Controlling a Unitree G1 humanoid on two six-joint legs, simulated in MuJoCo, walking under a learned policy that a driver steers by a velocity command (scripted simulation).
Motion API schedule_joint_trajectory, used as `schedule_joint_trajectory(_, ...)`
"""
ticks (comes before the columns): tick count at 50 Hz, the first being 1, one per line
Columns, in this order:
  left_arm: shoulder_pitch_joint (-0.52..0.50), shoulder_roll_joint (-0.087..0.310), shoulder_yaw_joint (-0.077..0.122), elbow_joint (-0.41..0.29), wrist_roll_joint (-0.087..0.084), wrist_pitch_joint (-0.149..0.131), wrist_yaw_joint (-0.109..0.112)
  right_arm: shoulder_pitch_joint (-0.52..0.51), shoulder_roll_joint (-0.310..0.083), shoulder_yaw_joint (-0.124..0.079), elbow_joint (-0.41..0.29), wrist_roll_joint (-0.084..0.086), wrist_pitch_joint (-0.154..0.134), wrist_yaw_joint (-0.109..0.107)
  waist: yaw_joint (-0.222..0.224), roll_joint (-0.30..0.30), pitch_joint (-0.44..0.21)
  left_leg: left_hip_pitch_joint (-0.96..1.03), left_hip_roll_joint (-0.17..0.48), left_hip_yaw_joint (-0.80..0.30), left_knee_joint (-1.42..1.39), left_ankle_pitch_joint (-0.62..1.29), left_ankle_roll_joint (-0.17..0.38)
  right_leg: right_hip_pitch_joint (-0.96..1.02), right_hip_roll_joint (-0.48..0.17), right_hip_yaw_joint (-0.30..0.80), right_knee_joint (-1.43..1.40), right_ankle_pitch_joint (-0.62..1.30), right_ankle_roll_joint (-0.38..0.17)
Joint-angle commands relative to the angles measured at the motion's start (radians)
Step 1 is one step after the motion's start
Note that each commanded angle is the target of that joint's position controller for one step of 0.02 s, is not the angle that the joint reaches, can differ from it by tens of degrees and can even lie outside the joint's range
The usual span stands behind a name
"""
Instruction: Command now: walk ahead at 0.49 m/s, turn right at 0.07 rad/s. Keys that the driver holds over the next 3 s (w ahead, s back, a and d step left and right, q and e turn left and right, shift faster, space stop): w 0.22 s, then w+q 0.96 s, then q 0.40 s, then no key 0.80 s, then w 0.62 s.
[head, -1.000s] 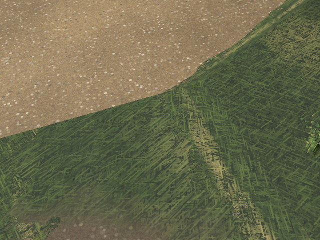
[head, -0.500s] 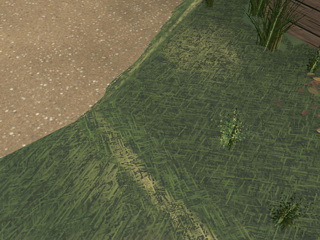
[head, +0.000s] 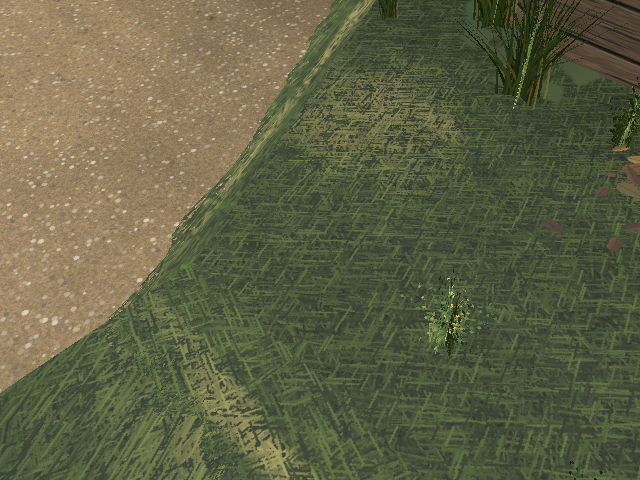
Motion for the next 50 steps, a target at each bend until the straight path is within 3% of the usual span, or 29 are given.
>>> schedule_joint_trajectory(1, 0.022, 0.126, 0.023, -0.022, 0.0, -0.019, 0.004, -0.109, -0.037, -0.001, -0.086, 0.002, -0.014, 0.001, 0.004, -0.109, 0.076, -0.064, -0.014, 0.021, -0.121, 0.094, -0.006, -0.02, -0.258, 0.117, -0.08, 0.443, -0.093)
schedule_joint_trajectory(5, 0.08, 0.139, 0.021, 0.026, 0.006, -0.02, 0.017, -0.227, -0.031, 0.012, -0.127, 0.006, -0.021, 0.001, 0.031, -0.105, 0.102, -0.015, -0.052, 0.052, -0.296, 0.129, 0.035, 0.056, -0.284, 0.101, -0.078, 0.544, -0.082)
schedule_joint_trajectory(7, 0.078, 0.152, 0.021, 0.044, 0.01, -0.018, 0.024, -0.231, -0.039, 0.011, -0.133, 0.007, -0.026, -0.003, 0.016, -0.104, 0.098, 0.037, -0.081, 0.062, -0.355, 0.087, 0.07, 0.107, -0.302, 0.093, -0.041, 0.66, -0.076)
schedule_joint_trajectory(9, 0.048, 0.175, 0.024, 0.051, 0.018, -0.017, 0.031, -0.136, -0.06, 0.002, -0.103, 0.009, -0.031, -0.018, -0.034, -0.126, 0.038, 0.186, -0.139, 0.081, -0.379, -0.001, 0.108, 0.14, -0.304, 0.075, 0.089, 0.945, -0.056)
schedule_joint_trajectory(10, 0.038, 0.188, 0.028, 0.055, 0.026, -0.012, 0.033, -0.022, -0.084, -0.009, -0.066, 0.009, -0.036, -0.028, -0.083, -0.13, -0.028, 0.304, -0.172, 0.084, -0.398, -0.045, 0.128, 0.149, -0.294, 0.065, 0.236, 1.04, -0.045)
schedule_joint_trajectory(11, 0.023, 0.193, 0.029, 0.055, 0.023, -0.007, 0.032, 0.149, -0.105, -0.021, -0.012, 0.002, -0.046, -0.04, -0.16, -0.108, -0.121, 0.526, -0.163, 0.07, -0.465, -0.001, 0.154, 0.07, -0.26, 0.038, 0.45, 0.96, -0.03)
schedule_joint_trajectory(12, 0.036, 0.16, 0.017, 0.029, 0.018, -0.011, 0.03, 0.319, -0.185, -0.042, 0.025, -0.018, -0.048, -0.054, -0.205, -0.014, -0.251, 0.777, 0.044, -0.154, -0.468, -0.101, 0.203, -0.117, -0.201, -0.008, 0.757, 0.603, -0.018)
schedule_joint_trajectory(13, 0.166, 0.059, 0.005, 0.024, -0.008, -0.013, 0.011, 0.311, -0.27, -0.065, 0.035, -0.02, -0.045, -0.05, -0.104, 0.233, -0.326, 1.005, 0.286, -0.697, -0.589, -0.14, 0.363, -0.505, 0.021, 0.003, 1.113, -0.251, 0.027)
schedule_joint_trajectory(14, 0.071, 0.144, 0.021, 0.019, 0.022, -0.015, 0.015, 0.214, -0.21, -0.056, 0.026, 0.027, -0.04, -0.036, -0.093, 0.074, -0.242, 0.923, 0.235, -0.746, -0.671, -0.193, 0.338, -0.609, -0.039, 0.119, 1.17, -0.243, 0.007)
schedule_joint_trajectory(15, -0.009, 0.149, 0.023, -0.008, 0.019, -0.023, 0.01, 0.111, -0.153, -0.042, 0.007, 0.034, -0.04, -0.033, -0.06, 0.021, -0.101, 0.778, 0.209, -0.575, -0.686, -0.167, 0.315, -0.639, -0.099, 0.106, 1.131, -0.138, 0.006)
schedule_joint_trajectory(16, -0.053, 0.136, 0.018, -0.018, 0.021, -0.029, 0.007, 0.075, -0.1, -0.03, 0.008, 0.028, -0.043, -0.028, -0.045, -0.044, -0.041, 0.669, 0.166, -0.482, -0.713, -0.055, 0.295, -0.614, -0.133, 0.092, 1.074, -0.083, 0.011)
schedule_joint_trajectory(18, -0.055, 0.104, 0.011, -0.026, 0.038, -0.009, 0.001, 0.07, -0.064, -0.017, 0.035, 0.029, -0.053, -0.033, 0.007, -0.029, -0.004, 0.531, 0.088, -0.354, -0.747, 0.079, 0.258, -0.528, -0.17, 0.088, 0.976, -0.061, 0.04)
schedule_joint_trajectory(21, -0.085, 0.082, 0.005, -0.047, 0.043, 0.019, -0.006, 0.116, -0.102, -0.028, 0.059, 0.038, -0.069, -0.036, 0.021, -0.019, 0.0, 0.468, 0.052, -0.287, -0.781, 0.147, 0.272, -0.517, -0.181, 0.059, 0.874, -0.051, 0.089)
schedule_joint_trajectory(23, -0.177, 0.083, 0.002, -0.083, 0.041, 0.025, -0.007, 0.142, -0.119, -0.035, 0.065, 0.038, -0.067, -0.038, 0.005, -0.017, 0.035, 0.444, 0.034, -0.272, -0.814, 0.101, 0.271, -0.567, -0.192, 0.043, 0.773, 0.016, 0.12)
schedule_joint_trajectory(25, -0.279, 0.085, 0.0, -0.118, 0.037, 0.026, -0.007, 0.178, -0.115, -0.036, 0.072, 0.039, -0.063, -0.037, -0.024, -0.012, 0.058, 0.453, 0.014, -0.267, -0.821, 0.093, 0.253, -0.602, -0.192, 0.034, 0.649, 0.104, 0.142)
schedule_joint_trajectory(28, -0.381, 0.08, -0.006, -0.152, 0.028, 0.023, -0.009, 0.229, -0.121, -0.042, 0.077, 0.037, -0.06, -0.038, -0.067, 0.004, 0.043, 0.508, -0.003, -0.265, -0.782, 0.142, 0.224, -0.599, -0.17, 0.032, 0.516, 0.205, 0.153)
schedule_joint_trajectory(32, -0.476, 0.089, -0.009, -0.199, 0.019, 0.014, -0.008, 0.271, -0.129, -0.048, 0.074, 0.024, -0.051, -0.045, -0.101, 0.023, 0.029, 0.59, 0.01, -0.302, -0.697, 0.258, 0.209, -0.582, -0.137, 0.037, 0.419, 0.195, 0.147)
schedule_joint_trajectory(34, -0.452, 0.109, -0.004, -0.206, 0.016, 0.004, -0.006, 0.242, -0.146, -0.055, 0.057, 0.019, -0.048, -0.054, -0.076, 0.035, 0.02, 0.599, 0.024, -0.337, -0.648, 0.291, 0.186, -0.505, -0.125, 0.055, 0.357, 0.142, 0.129)
schedule_joint_trajectory(36, -0.319, 0.143, 0.011, -0.173, 0.014, -0.01, 0.004, 0.188, -0.169, -0.063, 0.035, 0.018, -0.049, -0.056, -0.01, 0.036, -0.021, 0.557, 0.013, -0.355, -0.541, 0.356, 0.155, -0.305, -0.093, 0.049, 0.286, 0.066, 0.102)
schedule_joint_trajectory(37, -0.19, 0.176, 0.025, -0.138, 0.023, -0.025, 0.015, 0.176, -0.16, -0.061, 0.03, 0.024, -0.055, -0.049, 0.051, -0.022, -0.091, 0.512, -0.049, -0.313, -0.368, 0.355, 0.132, -0.127, -0.114, 0.065, 0.223, 0.071, 0.074)
schedule_joint_trajectory(38, -0.027, 0.253, 0.045, -0.13, 0.05, -0.034, 0.033, 0.172, -0.095, -0.044, -0.005, 0.038, -0.063, -0.043, 0.108, -0.14, -0.243, 0.398, -0.119, -0.235, -0.093, 0.15, 0.107, 0.097, -0.333, 0.278, 0.186, -0.126, 0.021)
schedule_joint_trajectory(39, -0.018, 0.341, 0.068, -0.132, 0.059, -0.016, 0.037, 0.285, -0.004, -0.026, -0.04, 0.068, -0.059, -0.043, 0.045, -0.375, -0.333, 0.087, -0.262, -0.118, 0.153, -0.434, 0.077, 0.305, -0.566, 0.709, 0.077, -0.233, -0.087)
schedule_joint_trajectory(40, -0.073, 0.26, 0.06, -0.138, 0.046, -0.001, 0.033, 0.278, -0.094, -0.036, -0.008, 0.037, -0.04, -0.053, 0.023, -0.24, -0.247, -0.011, -0.173, -0.123, 0.267, -0.406, 0.089, 0.208, -0.548, 0.763, 0.053, -0.36, -0.103)
schedule_joint_trajectory(41, -0.138, 0.165, 0.038, -0.155, 0.037, -0.001, 0.029, 0.208, -0.111, -0.043, -0.006, 0.025, -0.034, -0.046, 0.017, -0.117, -0.119, -0.009, -0.131, -0.128, 0.27, -0.301, 0.088, 0.079, -0.491, 0.597, 0.042, -0.315, -0.077)
schedule_joint_trajectory(42, -0.173, 0.125, 0.027, -0.152, 0.035, -0.004, 0.025, 0.165, -0.092, -0.041, -0.015, 0.024, -0.033, -0.036, 0.004, -0.093, -0.059, 0.018, -0.1, -0.119, 0.235, -0.233, 0.078, -0.013, -0.439, 0.448, 0.024, -0.151, -0.057)
schedule_joint_trajectory(43, -0.169, 0.111, 0.023, -0.142, 0.033, -0.01, 0.026, 0.144, -0.083, -0.041, -0.02, 0.013, -0.025, -0.027, -0.004, -0.13, -0.036, 0.041, -0.077, -0.111, 0.206, -0.207, 0.068, -0.06, -0.4, 0.341, 0.012, -0.03, -0.036)
schedule_joint_trajectory(45, -0.141, 0.107, 0.023, -0.118, 0.023, -0.026, 0.024, 0.14, -0.067, -0.039, -0.027, 0.002, -0.002, -0.01, -0.02, -0.171, -0.027, 0.068, -0.066, -0.095, 0.199, -0.177, 0.05, -0.1, -0.361, 0.222, -0.004, 0.126, -0.024)
schedule_joint_trajectory(47, -0.114, 0.116, 0.029, -0.102, 0.012, -0.041, 0.02, 0.095, -0.056, -0.035, -0.051, 0.003, 0.01, -0.001, -0.026, -0.156, -0.026, 0.026, -0.059, -0.088, 0.197, -0.139, 0.04, -0.088, -0.367, 0.156, -0.02, 0.233, -0.038)
schedule_joint_trajectory(50, -0.081, 0.123, 0.035, -0.083, 0.012, -0.044, 0.018, -0.004, -0.051, -0.029, -0.089, -0.001, 0.016, 0.012, -0.015, -0.14, 0.0, -0.056, -0.042, -0.075, 0.144, -0.053, 0.023, -0.067, -0.369, 0.066, -0.046, 0.288, -0.052)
